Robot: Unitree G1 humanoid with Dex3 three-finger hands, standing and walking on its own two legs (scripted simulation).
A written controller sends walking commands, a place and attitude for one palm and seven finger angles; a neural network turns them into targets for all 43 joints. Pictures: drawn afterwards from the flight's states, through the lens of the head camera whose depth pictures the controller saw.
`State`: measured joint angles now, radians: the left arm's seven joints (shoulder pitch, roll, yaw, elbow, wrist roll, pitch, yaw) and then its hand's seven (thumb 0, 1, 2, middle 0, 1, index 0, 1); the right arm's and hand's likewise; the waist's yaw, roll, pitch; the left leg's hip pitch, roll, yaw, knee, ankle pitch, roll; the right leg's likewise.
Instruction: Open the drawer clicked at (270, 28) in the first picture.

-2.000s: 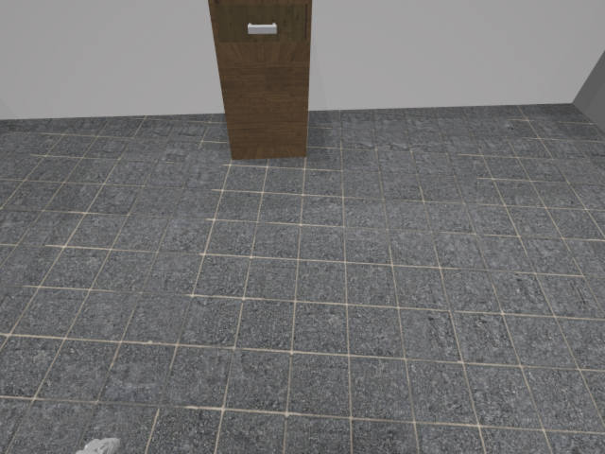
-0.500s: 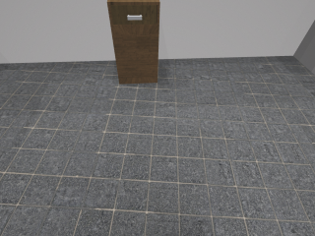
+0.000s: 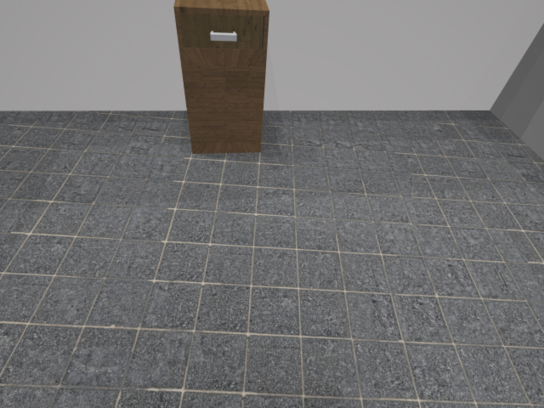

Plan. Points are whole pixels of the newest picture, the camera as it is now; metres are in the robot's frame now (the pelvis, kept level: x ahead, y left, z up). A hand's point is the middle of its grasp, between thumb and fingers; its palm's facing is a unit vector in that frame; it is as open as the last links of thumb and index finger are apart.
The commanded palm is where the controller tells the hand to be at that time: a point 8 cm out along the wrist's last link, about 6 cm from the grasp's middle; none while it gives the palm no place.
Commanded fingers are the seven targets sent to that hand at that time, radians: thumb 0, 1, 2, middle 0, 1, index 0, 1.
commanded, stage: walk to a spot facing it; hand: left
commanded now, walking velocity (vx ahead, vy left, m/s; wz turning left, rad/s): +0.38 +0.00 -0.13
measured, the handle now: (223, 35) +1.57 +0.33 -0.08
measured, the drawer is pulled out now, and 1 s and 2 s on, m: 0.00 0.00 0.00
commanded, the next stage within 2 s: turn to face it in 1.56 s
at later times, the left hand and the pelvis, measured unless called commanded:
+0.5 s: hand (206, 327) +0.30 +0.14 -0.17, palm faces -0.05 -0.98 -0.20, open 7.3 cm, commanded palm none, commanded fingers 0.00 0.90 0.90 -0.20 -0.30 -0.20 -0.30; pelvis +0.20 -0.04 +0.00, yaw -3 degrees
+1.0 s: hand (194, 282) +0.39 +0.19 -0.17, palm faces +0.00 -0.99 -0.15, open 7.4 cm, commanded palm none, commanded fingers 0.00 0.90 0.90 -0.20 -0.30 -0.20 -0.30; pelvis +0.43 +0.01 +0.01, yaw -5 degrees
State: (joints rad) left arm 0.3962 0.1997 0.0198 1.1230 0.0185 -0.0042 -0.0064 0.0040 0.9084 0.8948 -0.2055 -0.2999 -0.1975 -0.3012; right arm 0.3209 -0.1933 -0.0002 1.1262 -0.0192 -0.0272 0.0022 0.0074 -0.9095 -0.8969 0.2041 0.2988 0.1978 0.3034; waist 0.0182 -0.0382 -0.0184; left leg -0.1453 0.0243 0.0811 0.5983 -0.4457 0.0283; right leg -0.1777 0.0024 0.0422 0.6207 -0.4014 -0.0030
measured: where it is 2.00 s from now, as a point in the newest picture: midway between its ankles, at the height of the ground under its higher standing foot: (288, 267)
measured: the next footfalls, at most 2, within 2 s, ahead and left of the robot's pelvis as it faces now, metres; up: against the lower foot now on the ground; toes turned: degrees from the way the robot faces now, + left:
right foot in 0.36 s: +0.30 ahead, -0.11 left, +0.00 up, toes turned -11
left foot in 0.84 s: +0.48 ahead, +0.11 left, +0.00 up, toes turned +8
